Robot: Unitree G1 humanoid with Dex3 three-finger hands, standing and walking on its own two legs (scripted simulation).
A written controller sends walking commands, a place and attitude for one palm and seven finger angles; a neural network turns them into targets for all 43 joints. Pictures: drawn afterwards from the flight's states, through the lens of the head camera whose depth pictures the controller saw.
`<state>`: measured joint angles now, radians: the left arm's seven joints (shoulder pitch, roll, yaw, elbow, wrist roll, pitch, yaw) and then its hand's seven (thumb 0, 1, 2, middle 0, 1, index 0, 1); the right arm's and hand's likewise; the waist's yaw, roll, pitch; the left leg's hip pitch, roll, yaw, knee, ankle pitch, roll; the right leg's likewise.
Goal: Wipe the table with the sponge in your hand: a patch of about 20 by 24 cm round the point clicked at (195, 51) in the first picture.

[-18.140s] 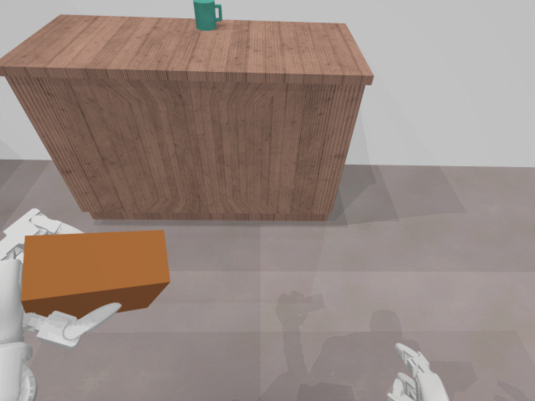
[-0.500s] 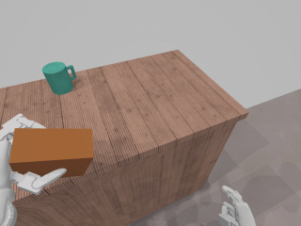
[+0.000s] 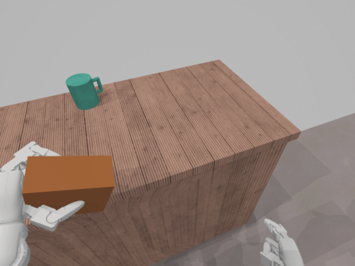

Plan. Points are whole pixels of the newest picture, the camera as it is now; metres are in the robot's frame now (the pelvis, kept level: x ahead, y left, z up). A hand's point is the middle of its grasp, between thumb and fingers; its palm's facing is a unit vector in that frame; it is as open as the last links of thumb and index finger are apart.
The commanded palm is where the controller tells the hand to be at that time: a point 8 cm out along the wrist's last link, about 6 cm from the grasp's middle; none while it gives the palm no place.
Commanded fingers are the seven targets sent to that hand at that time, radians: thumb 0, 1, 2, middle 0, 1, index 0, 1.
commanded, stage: come to a stop and stand still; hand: left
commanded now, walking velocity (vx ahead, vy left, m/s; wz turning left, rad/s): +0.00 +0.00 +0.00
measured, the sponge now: (84, 186) +0.23 +0.20 +0.13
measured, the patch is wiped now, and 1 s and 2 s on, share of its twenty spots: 0.00 0.00 0.00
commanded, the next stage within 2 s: look again from close up in 1.26 s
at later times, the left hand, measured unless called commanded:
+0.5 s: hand (13, 177) +0.22 +0.32 +0.16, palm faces +0.36 -0.86 -0.36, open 10.3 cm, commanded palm +0.17 +0.35 +0.18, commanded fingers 0.00 0.10 1.30 -1.20 -1.60 -1.20 -1.60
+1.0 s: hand (21, 166) +0.24 +0.31 +0.16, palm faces +0.35 -0.86 -0.36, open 10.3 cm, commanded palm +0.19 +0.36 +0.18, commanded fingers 0.00 0.10 1.30 -1.20 -1.60 -1.20 -1.60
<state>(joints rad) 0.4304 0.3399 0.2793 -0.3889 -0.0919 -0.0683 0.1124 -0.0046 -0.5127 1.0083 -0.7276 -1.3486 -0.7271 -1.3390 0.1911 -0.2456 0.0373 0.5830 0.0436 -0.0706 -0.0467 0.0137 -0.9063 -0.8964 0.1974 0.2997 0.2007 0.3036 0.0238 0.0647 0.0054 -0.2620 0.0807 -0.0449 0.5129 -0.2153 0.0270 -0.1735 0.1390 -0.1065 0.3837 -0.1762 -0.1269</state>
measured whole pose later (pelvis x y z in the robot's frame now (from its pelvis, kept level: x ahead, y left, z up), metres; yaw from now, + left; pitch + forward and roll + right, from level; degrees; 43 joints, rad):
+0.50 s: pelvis +0.00 +0.08 +0.01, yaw -1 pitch -3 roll -1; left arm 0.45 0.37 0.31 -0.45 -0.06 -0.09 0.12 0.00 -0.51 1.01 -0.73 -1.35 -0.73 -1.34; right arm 0.23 -0.21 0.06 0.58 0.02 -0.10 -0.05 0.01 -0.90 -0.90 0.20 0.30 0.20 0.30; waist 0.01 0.00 0.02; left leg -0.22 -0.02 0.02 0.43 -0.17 0.03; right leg -0.18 0.03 -0.05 0.40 -0.18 -0.03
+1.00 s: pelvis +0.03 +0.08 +0.01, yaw -1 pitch -1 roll +0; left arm 0.44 0.35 0.30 -0.45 -0.07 -0.08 0.12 0.00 -0.51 1.01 -0.73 -1.35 -0.73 -1.34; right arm 0.17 -0.22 0.04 0.56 0.02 -0.09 -0.06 0.01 -0.90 -0.90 0.20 0.30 0.20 0.30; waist 0.02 0.02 0.03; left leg -0.19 -0.02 0.02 0.39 -0.18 0.03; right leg -0.15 0.03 -0.04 0.37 -0.19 -0.03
